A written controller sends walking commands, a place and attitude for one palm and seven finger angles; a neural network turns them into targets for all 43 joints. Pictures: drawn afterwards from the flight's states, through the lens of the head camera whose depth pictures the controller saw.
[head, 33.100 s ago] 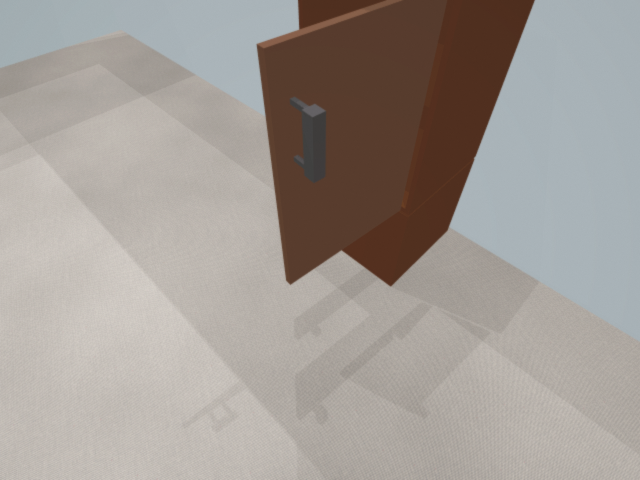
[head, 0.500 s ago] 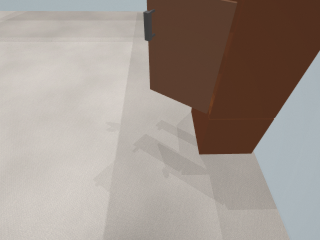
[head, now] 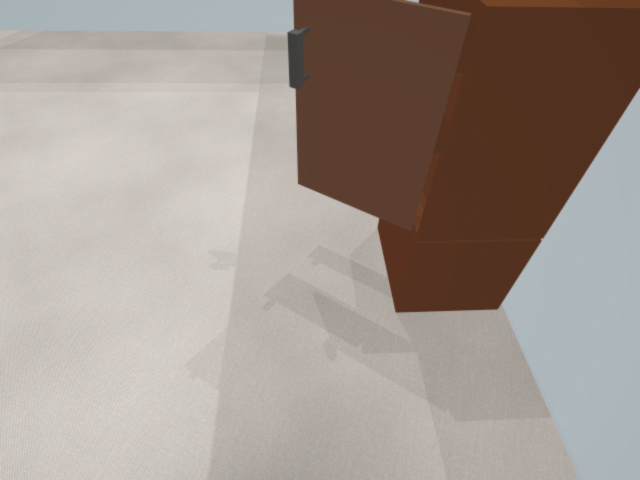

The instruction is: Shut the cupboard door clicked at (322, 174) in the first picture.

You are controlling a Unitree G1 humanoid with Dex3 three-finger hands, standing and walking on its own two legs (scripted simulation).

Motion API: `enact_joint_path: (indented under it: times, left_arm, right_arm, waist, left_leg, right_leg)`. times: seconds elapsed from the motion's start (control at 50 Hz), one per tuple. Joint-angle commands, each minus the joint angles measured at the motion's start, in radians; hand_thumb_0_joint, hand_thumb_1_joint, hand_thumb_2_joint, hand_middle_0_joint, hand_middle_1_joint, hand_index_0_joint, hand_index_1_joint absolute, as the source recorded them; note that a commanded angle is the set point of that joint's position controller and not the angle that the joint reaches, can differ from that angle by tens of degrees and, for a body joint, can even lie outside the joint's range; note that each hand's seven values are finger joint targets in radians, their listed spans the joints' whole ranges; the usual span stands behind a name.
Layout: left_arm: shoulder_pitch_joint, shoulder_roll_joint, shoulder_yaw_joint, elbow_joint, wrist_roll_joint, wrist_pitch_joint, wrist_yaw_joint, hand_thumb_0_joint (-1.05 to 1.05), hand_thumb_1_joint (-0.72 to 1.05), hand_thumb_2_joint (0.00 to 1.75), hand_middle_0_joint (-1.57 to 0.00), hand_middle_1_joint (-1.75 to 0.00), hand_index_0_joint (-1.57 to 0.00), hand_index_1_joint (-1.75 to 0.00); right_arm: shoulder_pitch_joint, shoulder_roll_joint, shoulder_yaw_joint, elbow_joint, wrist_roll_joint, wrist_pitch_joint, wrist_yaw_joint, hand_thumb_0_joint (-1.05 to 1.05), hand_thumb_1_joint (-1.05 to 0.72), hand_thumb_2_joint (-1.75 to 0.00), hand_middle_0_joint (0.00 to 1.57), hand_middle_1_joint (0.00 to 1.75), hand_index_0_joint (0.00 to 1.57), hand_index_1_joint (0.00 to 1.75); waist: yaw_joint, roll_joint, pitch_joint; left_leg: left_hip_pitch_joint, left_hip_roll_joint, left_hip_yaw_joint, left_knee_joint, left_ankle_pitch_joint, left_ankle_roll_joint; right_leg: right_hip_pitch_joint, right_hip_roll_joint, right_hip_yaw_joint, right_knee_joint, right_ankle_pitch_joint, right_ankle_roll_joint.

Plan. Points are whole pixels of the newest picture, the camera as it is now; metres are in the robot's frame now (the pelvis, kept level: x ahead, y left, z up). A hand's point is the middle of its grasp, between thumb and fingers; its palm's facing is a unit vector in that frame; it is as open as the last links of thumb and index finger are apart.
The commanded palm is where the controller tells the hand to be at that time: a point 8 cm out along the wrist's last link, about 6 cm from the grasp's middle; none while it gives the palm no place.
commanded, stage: look to check the result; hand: left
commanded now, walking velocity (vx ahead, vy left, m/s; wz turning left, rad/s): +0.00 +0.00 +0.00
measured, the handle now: (301, 57) +1.04 +0.10 +0.09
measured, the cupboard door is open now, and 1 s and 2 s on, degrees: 55 55 55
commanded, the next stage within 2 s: walk to a spot facing it in 0.62 s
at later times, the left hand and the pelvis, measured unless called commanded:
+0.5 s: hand out of the picture +0.03 +0.22 -0.17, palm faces +0.00 -0.96 -0.28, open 7.4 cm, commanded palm none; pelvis +0.00 +0.00 +0.00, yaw +0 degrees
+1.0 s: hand out of the picture +0.08 +0.23 -0.16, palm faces +0.07 -0.95 -0.30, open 7.4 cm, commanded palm none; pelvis +0.01 +0.00 -0.01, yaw +6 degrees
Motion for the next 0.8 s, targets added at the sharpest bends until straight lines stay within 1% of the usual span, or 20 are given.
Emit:
enact_joint_path:
  times: [0.0, 0.04, 0.08, 0.12, 0.16, 0.18, 0.22, 0.28, 0.34, 0.36, 0.42, 0.48, 0.5, 0.6, 0.64, 0.68, 0.72, 0.74, 0.76, 0.78]
  left_arm:
    - [0.06, 0.125, 0.027, -0.025, -0.002, -0.017, 0.011, 0.0, 0.9, 0.9, -0.2, -0.3, -0.2, -0.3]
    - [0.055, 0.134, 0.028, -0.026, -0.002, -0.019, 0.01, 0.0, 0.9, 0.9, -0.2, -0.3, -0.2, -0.3]
    - [0.048, 0.151, 0.03, -0.03, -0.001, -0.022, 0.009, 0.0, 0.9, 0.9, -0.2, -0.3, -0.2, -0.3]
    - [0.037, 0.158, 0.03, -0.031, -0.002, -0.022, 0.008, 0.0, 0.9, 0.9, -0.2, -0.3, -0.2, -0.3]
    - [0.027, 0.174, 0.032, -0.033, -0.002, -0.023, 0.006, 0.0, 0.9, 0.9, -0.2, -0.3, -0.2, -0.3]
    - [0.025, 0.185, 0.033, -0.037, 0.0, -0.025, 0.006, 0.0, 0.9, 0.9, -0.2, -0.3, -0.2, -0.3]
    - [0.005, 0.197, 0.033, -0.038, -0.001, -0.024, 0.004, 0.0, 0.9, 0.9, -0.2, -0.3, -0.2, -0.3]
    - [-0.018, 0.231, 0.038, -0.044, 0.0, -0.027, 0.002, 0.0, 0.9, 0.9, -0.2, -0.3, -0.2, -0.3]
    - [-0.047, 0.254, 0.039, -0.046, -0.001, -0.028, -0.002, 0.0, 0.9, 0.9, -0.2, -0.3, -0.2, -0.3]
    - [-0.054, 0.263, 0.04, -0.049, -0.002, -0.029, -0.003, 0.0, 0.9, 0.9, -0.2, -0.3, -0.2, -0.3]
    - [-0.083, 0.292, 0.043, -0.053, -0.001, -0.031, -0.005, 0.0, 0.9, 0.9, -0.2, -0.3, -0.2, -0.3]
    - [-0.103, 0.32, 0.045, -0.059, -0.002, -0.036, -0.007, 0.0, 0.9, 0.9, -0.2, -0.3, -0.2, -0.3]
    - [-0.117, 0.324, 0.044, -0.057, -0.003, -0.035, -0.008, 0.0, 0.9, 0.9, -0.2, -0.3, -0.2, -0.3]
    - [-0.161, 0.36, 0.043, -0.065, -0.004, -0.036, -0.011, 0.0, 0.9, 0.9, -0.2, -0.3, -0.2, -0.3]
    - [-0.17, 0.369, 0.042, -0.066, -0.005, -0.037, -0.012, 0.0, 0.9, 0.9, -0.2, -0.3, -0.2, -0.3]
    - [-0.175, 0.381, 0.043, -0.071, -0.005, -0.039, -0.012, 0.0, 0.9, 0.9, -0.2, -0.3, -0.2, -0.3]
    - [-0.19, 0.387, 0.041, -0.069, -0.006, -0.04, -0.013, 0.0, 0.9, 0.9, -0.2, -0.3, -0.2, -0.3]
    - [-0.201, 0.389, 0.042, -0.073, -0.006, -0.039, -0.013, 0.0, 0.9, 0.9, -0.2, -0.3, -0.2, -0.3]
    - [-0.194, 0.371, 0.04, -0.074, -0.007, -0.034, -0.011, 0.0, 0.9, 0.9, -0.2, -0.3, -0.2, -0.3]
    - [-0.178, 0.342, 0.037, -0.076, -0.007, -0.027, -0.007, 0.0, 0.9, 0.9, -0.2, -0.3, -0.2, -0.3]
  right_arm:
    - [0.049, -0.128, -0.025, -0.036, 0.007, -0.017, -0.004, 0.0, -0.9, -0.9, 0.2, 0.3, 0.2, 0.3]
    - [0.038, -0.137, -0.028, -0.038, 0.007, -0.018, -0.003, 0.0, -0.9, -0.9, 0.2, 0.3, 0.2, 0.3]
    - [0.031, -0.157, -0.031, -0.045, 0.009, -0.018, -0.002, 0.0, -0.9, -0.9, 0.2, 0.3, 0.2, 0.3]
    - [0.02, -0.161, -0.032, -0.043, 0.007, -0.017, -0.001, 0.0, -0.9, -0.9, 0.2, 0.3, 0.2, 0.3]
    - [0.003, -0.177, -0.035, -0.047, 0.007, -0.017, 0.001, 0.0, -0.9, -0.9, 0.2, 0.3, 0.2, 0.3]
    - [-0.005, -0.19, -0.038, -0.05, 0.009, -0.017, 0.002, 0.0, -0.9, -0.9, 0.2, 0.3, 0.2, 0.3]
    - [-0.02, -0.199, -0.038, -0.048, 0.006, -0.017, 0.003, 0.0, -0.9, -0.9, 0.2, 0.3, 0.2, 0.3]
    - [-0.046, -0.234, -0.043, -0.054, 0.009, -0.02, 0.006, 0.0, -0.9, -0.9, 0.2, 0.3, 0.2, 0.3]
    - [-0.075, -0.256, -0.044, -0.055, 0.007, -0.023, 0.008, 0.0, -0.9, -0.9, 0.2, 0.3, 0.2, 0.3]
    - [-0.084, -0.269, -0.044, -0.057, 0.007, -0.024, 0.008, 0.0, -0.9, -0.9, 0.2, 0.3, 0.2, 0.3]
    - [-0.112, -0.295, -0.046, -0.06, 0.007, -0.026, 0.011, 0.0, -0.9, -0.9, 0.2, 0.3, 0.2, 0.3]
    - [-0.139, -0.321, -0.048, -0.063, 0.009, -0.029, 0.013, 0.0, -0.9, -0.9, 0.2, 0.3, 0.2, 0.3]
    - [-0.148, -0.324, -0.047, -0.061, 0.008, -0.029, 0.014, 0.0, -0.9, -0.9, 0.2, 0.3, 0.2, 0.3]
    - [-0.184, -0.356, -0.046, -0.059, 0.007, -0.028, 0.019, 0.0, -0.9, -0.9, 0.2, 0.3, 0.2, 0.3]
    - [-0.203, -0.368, -0.045, -0.062, 0.006, -0.03, 0.02, 0.0, -0.9, -0.9, 0.2, 0.3, 0.2, 0.3]
    - [-0.21, -0.38, -0.046, -0.065, 0.008, -0.03, 0.022, 0.0, -0.9, -0.9, 0.2, 0.3, 0.2, 0.3]
    - [-0.22, -0.384, -0.044, -0.065, 0.007, -0.031, 0.022, 0.0, -0.9, -0.9, 0.2, 0.3, 0.2, 0.3]
    - [-0.225, -0.388, -0.044, -0.068, 0.007, -0.028, 0.024, 0.0, -0.9, -0.9, 0.2, 0.3, 0.2, 0.3]
    - [-0.224, -0.37, -0.039, -0.068, 0.007, -0.024, 0.026, 0.0, -0.9, -0.9, 0.2, 0.3, 0.2, 0.3]
    - [-0.212, -0.334, -0.032, -0.071, 0.008, -0.017, 0.028, 0.0, -0.9, -0.9, 0.2, 0.3, 0.2, 0.3]
  waist:
    - [0.002, 0.036, 0.081]
    - [0.003, 0.008, 0.079]
    - [0.001, 0.007, 0.078]
    - [-0.001, 0.008, 0.08]
    - [0.0, -0.01, 0.076]
    - [-0.001, -0.01, 0.074]
    - [-0.003, 0.011, 0.075]
    - [0.0, 0.004, 0.067]
    - [0.0, 0.0, 0.053]
    - [0.0, 0.013, 0.044]
    - [0.001, 0.003, 0.035]
    - [0.004, -0.006, 0.005]
    - [0.001, 0.003, 0.01]
    - [0.0, 0.006, 0.007]
    - [0.004, 0.015, -0.003]
    - [0.004, 0.003, -0.021]
    - [0.002, 0.009, -0.025]
    - [0.001, 0.001, -0.013]
    - [0.002, 0.009, -0.016]
    - [0.004, 0.012, -0.018]
  left_leg:
    - [-0.076, 0.111, -0.126, -0.141, -0.111, 0.008]
    - [-0.067, 0.11, -0.124, -0.137, -0.097, 0.01]
    - [-0.057, 0.11, -0.12, -0.13, -0.088, 0.01]
    - [-0.055, 0.109, -0.122, -0.134, -0.099, 0.009]
    - [-0.044, 0.106, -0.121, -0.128, -0.091, 0.011]
    - [-0.032, 0.107, -0.115, -0.12, -0.078, 0.01]
    - [-0.033, 0.109, -0.121, -0.131, -0.096, 0.009]
    - [-0.029, 0.114, -0.124, -0.134, -0.082, 0.01]
    - [-0.021, 0.117, -0.128, -0.142, -0.079, 0.009]
    - [-0.016, 0.117, -0.13, -0.143, -0.071, 0.008]
    - [-0.006, 0.121, -0.132, -0.145, -0.041, 0.008]
    - [0.018, 0.121, -0.13, -0.133, 0.019, 0.008]
    - [0.022, 0.124, -0.128, -0.138, 0.02, 0.005]
    - [0.027, 0.126, -0.133, -0.148, 0.038, -0.001]
    - [0.038, 0.127, -0.134, -0.152, 0.053, -0.002]
    - [0.051, 0.129, -0.133, -0.148, 0.075, -0.002]
    - [0.057, 0.131, -0.133, -0.15, 0.092, -0.005]
    - [0.043, 0.129, -0.139, -0.146, 0.1, -0.006]
    - [0.033, 0.129, -0.14, -0.137, 0.118, -0.009]
    - [0.019, 0.126, -0.142, -0.117, 0.144, -0.013]
  right_leg:
    - [-0.03, -0.074, 0.073, -0.082, -0.037, -0.032]
    - [-0.03, -0.078, 0.076, -0.086, -0.035, -0.031]
    - [-0.035, -0.077, 0.08, -0.092, -0.041, -0.032]
    - [-0.038, -0.081, 0.083, -0.097, -0.054, -0.031]
    - [-0.042, -0.086, 0.087, -0.104, -0.064, -0.033]
    - [-0.05, -0.085, 0.088, -0.106, -0.063, -0.035]
    - [-0.05, -0.086, 0.094, -0.109, -0.073, -0.035]
    - [-0.035, -0.089, 0.095, -0.11, -0.058, -0.037]
    - [-0.023, -0.093, 0.098, -0.113, -0.057, -0.036]
    - [-0.016, -0.094, 0.101, -0.114, -0.049, -0.037]
    - [-0.004, -0.1, 0.102, -0.118, -0.034, -0.039]
    - [0.015, -0.105, 0.106, -0.125, 0.003, -0.039]
    - [0.014, -0.109, 0.103, -0.128, 0.001, -0.039]
    - [0.032, -0.114, 0.105, -0.14, 0.01, -0.037]
    - [0.04, -0.115, 0.105, -0.141, 0.028, -0.036]
    - [0.051, -0.117, 0.102, -0.143, 0.049, -0.035]
    - [0.06, -0.121, 0.102, -0.145, 0.07, -0.034]
    - [0.062, -0.122, 0.09, -0.137, 0.071, -0.031]
    - [0.067, -0.129, 0.078, -0.121, 0.077, -0.025]
    - [0.068, -0.131, 0.065, -0.098, 0.089, -0.018]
